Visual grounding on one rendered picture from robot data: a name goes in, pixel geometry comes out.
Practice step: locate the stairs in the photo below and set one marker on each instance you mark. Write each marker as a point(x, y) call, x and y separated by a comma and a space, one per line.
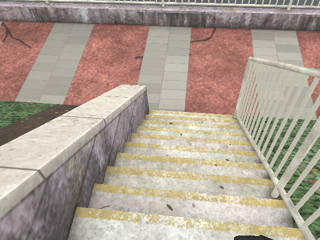
point(185, 176)

